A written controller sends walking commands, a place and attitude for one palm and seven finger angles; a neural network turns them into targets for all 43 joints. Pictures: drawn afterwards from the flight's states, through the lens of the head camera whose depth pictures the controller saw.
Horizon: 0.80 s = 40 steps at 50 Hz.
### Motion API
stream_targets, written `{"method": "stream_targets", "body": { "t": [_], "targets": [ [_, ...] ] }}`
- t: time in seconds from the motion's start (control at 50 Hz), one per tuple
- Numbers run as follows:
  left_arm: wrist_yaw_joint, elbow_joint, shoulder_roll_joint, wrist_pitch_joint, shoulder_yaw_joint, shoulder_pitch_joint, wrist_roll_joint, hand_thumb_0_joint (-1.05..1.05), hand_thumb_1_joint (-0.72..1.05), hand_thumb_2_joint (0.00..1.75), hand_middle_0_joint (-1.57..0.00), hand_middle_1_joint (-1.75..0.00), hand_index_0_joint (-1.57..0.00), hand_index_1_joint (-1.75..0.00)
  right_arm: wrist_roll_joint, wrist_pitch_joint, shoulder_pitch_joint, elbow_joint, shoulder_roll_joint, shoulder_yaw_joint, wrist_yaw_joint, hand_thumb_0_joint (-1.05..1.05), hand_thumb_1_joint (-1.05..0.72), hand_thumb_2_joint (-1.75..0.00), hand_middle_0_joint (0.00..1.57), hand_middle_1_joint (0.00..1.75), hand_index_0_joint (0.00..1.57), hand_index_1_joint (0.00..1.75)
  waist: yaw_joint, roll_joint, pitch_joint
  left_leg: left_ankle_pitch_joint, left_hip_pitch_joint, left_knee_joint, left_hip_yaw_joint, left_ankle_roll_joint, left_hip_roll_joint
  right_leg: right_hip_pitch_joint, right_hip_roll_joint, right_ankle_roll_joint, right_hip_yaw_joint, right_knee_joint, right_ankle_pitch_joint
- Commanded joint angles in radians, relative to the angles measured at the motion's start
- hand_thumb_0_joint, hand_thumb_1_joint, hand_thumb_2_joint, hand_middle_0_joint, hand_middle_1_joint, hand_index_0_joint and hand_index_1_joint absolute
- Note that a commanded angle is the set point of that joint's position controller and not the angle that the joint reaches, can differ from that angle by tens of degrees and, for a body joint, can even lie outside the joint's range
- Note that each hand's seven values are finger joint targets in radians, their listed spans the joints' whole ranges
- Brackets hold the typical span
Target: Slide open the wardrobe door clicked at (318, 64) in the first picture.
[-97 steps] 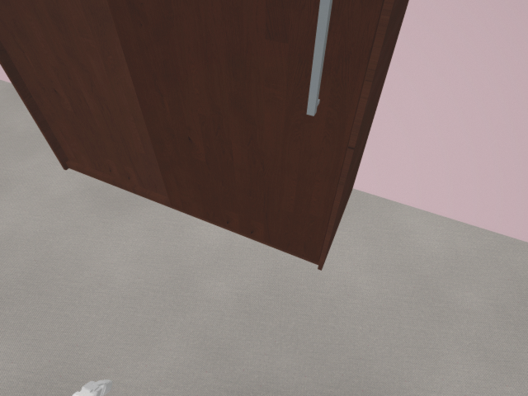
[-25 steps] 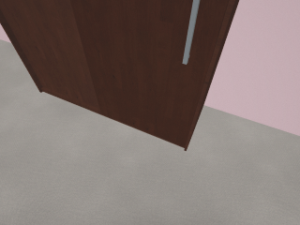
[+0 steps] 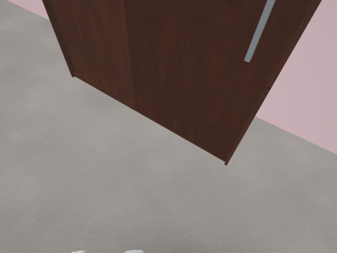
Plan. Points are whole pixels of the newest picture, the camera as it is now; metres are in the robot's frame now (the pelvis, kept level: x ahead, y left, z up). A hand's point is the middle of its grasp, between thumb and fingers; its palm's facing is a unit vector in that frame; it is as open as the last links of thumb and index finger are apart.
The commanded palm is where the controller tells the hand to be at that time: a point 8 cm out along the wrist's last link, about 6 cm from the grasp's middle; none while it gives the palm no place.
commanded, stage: walk to a spot facing it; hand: right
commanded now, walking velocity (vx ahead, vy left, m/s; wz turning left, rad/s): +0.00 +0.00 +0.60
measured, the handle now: (266, 16) +0.78 -0.29 +0.20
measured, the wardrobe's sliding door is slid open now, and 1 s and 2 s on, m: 0.00 0.00 0.00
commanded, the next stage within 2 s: turn to face it in 1.78 s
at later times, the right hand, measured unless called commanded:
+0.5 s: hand out of the picture +0.09 -0.25 -0.15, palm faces -0.17 +0.96 -0.24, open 7.4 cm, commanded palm none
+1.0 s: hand (219, 247) +0.16 -0.13 -0.13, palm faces -0.53 +0.81 -0.24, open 7.3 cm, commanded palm none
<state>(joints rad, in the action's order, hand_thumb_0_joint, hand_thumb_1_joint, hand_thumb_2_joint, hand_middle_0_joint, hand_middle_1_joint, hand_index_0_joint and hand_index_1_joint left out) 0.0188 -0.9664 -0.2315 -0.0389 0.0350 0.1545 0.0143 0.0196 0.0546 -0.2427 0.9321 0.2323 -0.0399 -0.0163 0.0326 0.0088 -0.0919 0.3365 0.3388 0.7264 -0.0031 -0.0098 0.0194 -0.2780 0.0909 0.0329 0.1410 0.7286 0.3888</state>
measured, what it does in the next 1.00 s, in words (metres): steps on the spot, turning left: right foot, then left foot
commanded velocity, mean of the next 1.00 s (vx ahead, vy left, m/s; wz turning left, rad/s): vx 0.08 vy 0.00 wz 0.60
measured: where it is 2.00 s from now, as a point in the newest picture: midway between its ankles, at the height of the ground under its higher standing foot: (118, 249)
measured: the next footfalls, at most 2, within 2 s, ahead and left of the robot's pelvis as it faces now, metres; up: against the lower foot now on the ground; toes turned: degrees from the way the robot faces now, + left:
right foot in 0.44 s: +0.03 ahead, -0.16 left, +0.00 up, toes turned +14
left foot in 0.88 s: -0.07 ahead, +0.09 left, +0.00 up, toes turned +36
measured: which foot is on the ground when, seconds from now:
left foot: down 0.00-0.44, up 0.46-0.86, down 0.88-1.00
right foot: up 0.00-0.42, down 0.44-0.86, up 0.88-1.00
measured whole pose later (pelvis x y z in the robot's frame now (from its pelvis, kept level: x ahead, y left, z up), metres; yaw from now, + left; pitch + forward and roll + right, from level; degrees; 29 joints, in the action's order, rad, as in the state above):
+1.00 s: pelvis -0.03 -0.02 +0.02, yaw +35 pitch -1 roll +1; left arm 0.00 -0.98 -0.27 -0.05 0.06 0.30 0.03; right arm 0.02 0.01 -0.20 0.89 0.20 -0.05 -0.02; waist -0.02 0.04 -0.04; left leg 0.31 0.22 0.55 0.03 -0.02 0.01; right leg -0.45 0.14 0.06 0.08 1.08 0.44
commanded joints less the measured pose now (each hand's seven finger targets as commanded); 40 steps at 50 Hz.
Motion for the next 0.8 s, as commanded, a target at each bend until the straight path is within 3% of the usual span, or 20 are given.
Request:
{"method": "stream_targets", "body": {
  "t": [0.0,0.02,0.04,0.1,0.24,0.28,0.34,0.36,0.38,0.4,0.42,0.44,0.46,0.48,0.52,0.54,0.62,0.72,0.74,0.78],
  "targets": [
    [0.007,0.139,-0.112,0.007,0.048,-0.099,-0.007,0.00,0.90,0.90,-0.20,-0.30,-0.20,-0.30,0.003,-0.034,-0.115,-0.070,0.253,-0.068,0.034,0.00,-0.90,-0.90,0.20,0.30,0.20,0.30,0.038,-0.253,0.074,-0.240,-0.080,-0.480,-0.591,-0.172,-0.345,-0.285,-0.047,0.007,-0.187,0.446,0.161],
    [0.004,0.132,-0.124,0.009,0.051,-0.094,-0.005,0.00,0.90,0.90,-0.20,-0.30,-0.20,-0.30,0.002,-0.034,-0.047,-0.085,0.228,-0.064,0.034,0.00,-0.90,-0.90,0.20,0.30,0.20,0.30,0.008,-0.198,0.032,-0.142,-0.051,-0.478,-0.560,-0.178,-0.311,-0.298,-0.030,0.006,-0.207,0.463,0.089],
    [0.000,0.114,-0.124,0.011,0.052,-0.067,0.000,0.00,0.90,0.90,-0.20,-0.30,-0.20,-0.30,0.000,-0.037,-0.013,-0.097,0.205,-0.059,0.034,0.00,-0.90,-0.90,0.20,0.30,0.20,0.30,-0.014,-0.126,0.049,-0.178,-0.064,-0.450,-0.482,-0.166,-0.269,-0.279,-0.015,0.014,-0.196,0.448,0.021],
    [0.003,0.095,-0.099,0.014,0.048,-0.033,0.002,0.00,0.90,0.90,-0.20,-0.30,-0.20,-0.30,-0.001,-0.046,-0.033,-0.091,0.181,-0.060,0.034,0.00,-0.90,-0.90,0.20,0.30,0.20,0.30,-0.015,-0.120,0.141,-0.326,-0.163,-0.398,-0.397,-0.155,-0.221,-0.253,-0.028,0.031,-0.172,0.381,-0.016],
    [0.011,0.128,-0.078,0.020,0.042,-0.072,-0.006,0.00,0.90,0.90,-0.20,-0.30,-0.20,-0.30,0.005,-0.035,-0.083,-0.075,0.186,-0.073,0.030,0.00,-0.90,-0.90,0.20,0.30,0.20,0.30,0.019,-0.141,0.168,-0.387,-0.222,-0.383,-0.442,-0.170,-0.189,-0.201,-0.062,0.032,-0.158,0.162,0.028],
    [0.014,0.135,-0.079,0.022,0.043,-0.063,-0.010,0.00,0.90,0.90,-0.20,-0.30,-0.20,-0.30,0.008,-0.028,-0.065,-0.086,0.198,-0.077,0.028,0.00,-0.90,-0.90,0.20,0.30,0.20,0.30,0.016,-0.158,0.158,-0.356,-0.168,-0.389,-0.470,-0.168,-0.183,-0.144,-0.075,0.022,-0.157,0.085,0.042],
    [0.018,0.128,-0.080,0.031,0.042,0.007,-0.018,0.00,0.90,0.90,-0.20,-0.30,-0.20,-0.30,0.010,-0.019,-0.011,-0.103,0.206,-0.079,0.026,0.00,-0.90,-0.90,0.20,0.30,0.20,0.30,-0.016,-0.180,0.169,-0.349,-0.099,-0.376,-0.497,-0.135,-0.151,-0.015,-0.101,0.001,-0.154,-0.108,0.016],
    [0.022,0.116,-0.085,0.036,0.043,0.063,-0.019,0.00,0.90,0.90,-0.20,-0.30,-0.20,-0.30,0.006,-0.015,0.018,-0.111,0.208,-0.081,0.025,0.00,-0.90,-0.90,0.20,0.30,0.20,0.30,-0.043,-0.180,0.184,-0.307,-0.053,-0.358,-0.486,-0.106,-0.134,0.074,-0.109,-0.007,-0.145,-0.201,-0.046],
    [0.026,0.105,-0.102,0.043,0.045,0.118,-0.019,0.00,0.90,0.90,-0.20,-0.30,-0.20,-0.30,0.002,-0.013,0.043,-0.123,0.193,-0.077,0.023,0.00,-0.90,-0.90,0.20,0.30,0.20,0.30,-0.071,-0.150,0.188,-0.221,0.054,-0.315,-0.453,-0.065,-0.089,0.210,-0.084,-0.021,-0.161,-0.312,-0.099],
    [0.031,0.107,-0.169,0.054,0.055,0.146,-0.011,0.00,0.90,0.90,-0.20,-0.30,-0.20,-0.30,-0.006,-0.009,0.051,-0.144,0.140,-0.068,0.017,0.00,-0.90,-0.90,0.20,0.30,0.20,0.30,-0.090,0.039,0.179,-0.029,0.226,-0.173,-0.341,-0.014,0.020,0.316,0.086,-0.075,-0.350,-0.452,-0.007],
    [0.029,0.135,-0.252,0.050,0.068,0.097,0.001,0.00,0.90,0.90,-0.20,-0.30,-0.20,-0.30,-0.004,-0.010,0.043,-0.162,0.100,-0.064,0.005,0.00,-0.90,-0.90,0.20,0.30,0.20,0.30,-0.064,0.285,0.112,0.202,0.355,0.102,-0.131,0.043,0.109,0.265,0.337,-0.150,-0.571,-0.538,-0.039],
    [0.026,0.159,-0.251,0.045,0.061,0.036,-0.001,0.00,0.90,0.90,-0.20,-0.30,-0.20,-0.30,0.007,-0.007,0.054,-0.163,0.139,-0.076,0.007,0.00,-0.90,-0.90,0.20,0.30,0.20,0.30,-0.051,0.240,0.078,0.201,0.321,0.293,-0.128,0.068,0.028,0.097,0.422,-0.214,-0.607,-0.539,-0.061],
    [0.027,0.164,-0.189,0.049,0.048,-0.014,0.006,0.00,0.90,0.90,-0.20,-0.30,-0.20,-0.30,0.019,-0.005,0.060,-0.135,0.164,-0.091,-0.002,0.00,-0.90,-0.90,0.20,0.30,0.20,0.30,-0.023,0.142,0.039,0.134,0.263,0.410,-0.123,0.077,0.020,0.004,0.326,-0.199,-0.498,-0.523,-0.110],
    [0.027,0.177,-0.167,0.052,0.036,-0.060,0.009,0.00,0.90,0.90,-0.20,-0.30,-0.20,-0.30,0.017,-0.003,0.020,-0.121,0.147,-0.091,-0.012,0.00,-0.90,-0.90,0.20,0.30,0.20,0.30,0.011,0.127,0.023,0.075,0.246,0.493,-0.090,0.082,0.010,-0.020,0.249,-0.178,-0.373,-0.498,-0.157],
    [0.025,0.175,-0.150,0.056,0.033,-0.052,0.008,0.00,0.90,0.90,-0.20,-0.30,-0.20,-0.30,0.011,0.004,0.004,-0.111,0.118,-0.077,-0.024,0.00,-0.90,-0.90,0.20,0.30,0.20,0.30,0.010,0.150,0.038,0.025,0.264,0.501,-0.047,0.094,-0.006,0.056,0.167,-0.156,-0.220,-0.449,-0.289],
    [0.026,0.166,-0.139,0.058,0.032,-0.015,0.006,0.00,0.90,0.90,-0.20,-0.30,-0.20,-0.30,0.009,0.003,0.026,-0.112,0.109,-0.072,-0.026,0.00,-0.90,-0.90,0.20,0.30,0.20,0.30,-0.007,0.147,0.038,0.020,0.278,0.477,-0.029,0.095,-0.012,0.092,0.158,-0.155,-0.198,-0.432,-0.360],
    [0.021,0.126,-0.167,0.056,0.049,0.105,0.008,0.00,0.90,0.90,-0.20,-0.30,-0.20,-0.30,0.002,0.006,0.127,-0.144,0.091,-0.060,-0.028,0.00,-0.90,-0.90,0.20,0.30,0.20,0.30,-0.062,0.147,0.047,0.058,0.265,0.303,0.006,0.102,-0.053,0.205,0.212,-0.186,-0.182,-0.409,-0.475],
    [0.012,0.101,-0.199,0.050,0.067,0.131,0.012,0.00,0.90,0.90,-0.20,-0.30,-0.20,-0.30,0.000,-0.003,0.165,-0.151,0.078,-0.050,-0.030,0.00,-0.90,-0.90,0.20,0.30,0.20,0.30,-0.082,0.192,0.082,0.090,0.120,0.081,0.071,0.079,-0.053,0.215,0.248,-0.172,-0.094,-0.342,-0.598],
    [0.008,0.091,-0.201,0.050,0.068,0.149,0.015,0.00,0.90,0.90,-0.20,-0.30,-0.20,-0.30,0.001,-0.008,0.172,-0.150,0.079,-0.048,-0.031,0.00,-0.90,-0.90,0.20,0.30,0.20,0.30,-0.091,0.209,0.097,0.115,0.090,0.037,0.090,0.068,-0.040,0.221,0.251,-0.164,-0.092,-0.331,-0.561],
    [0.004,0.085,-0.209,0.049,0.070,0.133,0.016,0.00,0.90,0.90,-0.20,-0.30,-0.20,-0.30,0.002,-0.015,0.138,-0.140,0.081,-0.050,-0.036,0.00,-0.90,-0.90,0.20,0.30,0.20,0.30,-0.067,0.198,0.122,0.094,-0.010,-0.083,0.111,0.049,-0.029,0.181,0.266,-0.134,-0.071,-0.306,-0.364]
  ]
}}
